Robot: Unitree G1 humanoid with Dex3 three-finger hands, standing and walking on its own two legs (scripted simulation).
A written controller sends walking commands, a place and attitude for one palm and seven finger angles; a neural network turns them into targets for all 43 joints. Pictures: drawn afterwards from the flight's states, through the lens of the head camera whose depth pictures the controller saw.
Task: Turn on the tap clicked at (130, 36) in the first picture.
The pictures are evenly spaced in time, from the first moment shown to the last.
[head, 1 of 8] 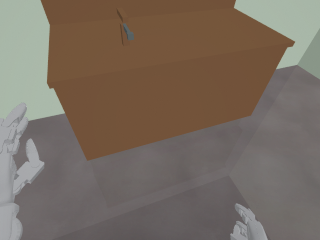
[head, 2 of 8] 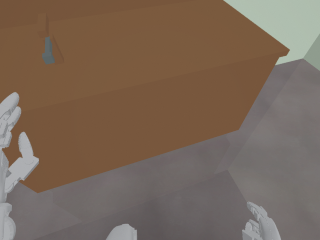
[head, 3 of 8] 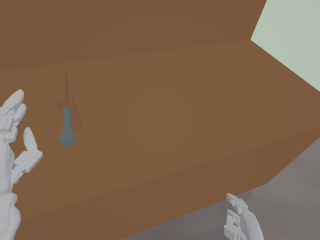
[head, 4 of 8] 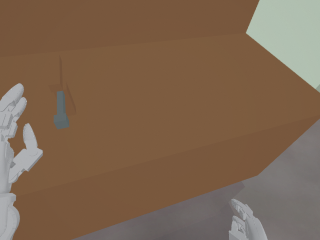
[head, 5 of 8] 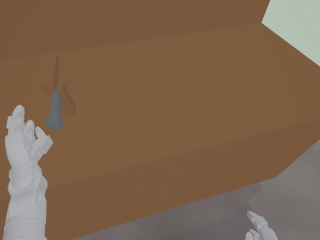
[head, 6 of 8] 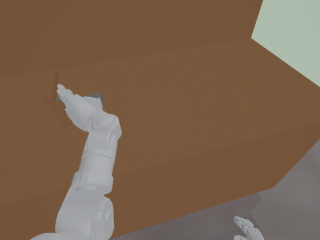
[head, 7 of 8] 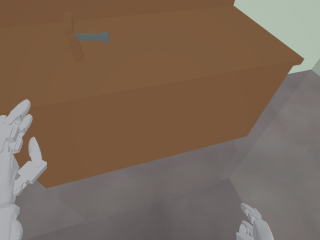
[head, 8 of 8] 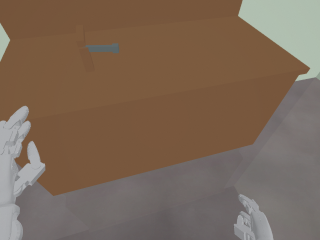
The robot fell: no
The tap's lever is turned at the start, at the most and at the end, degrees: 0 77 77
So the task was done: yes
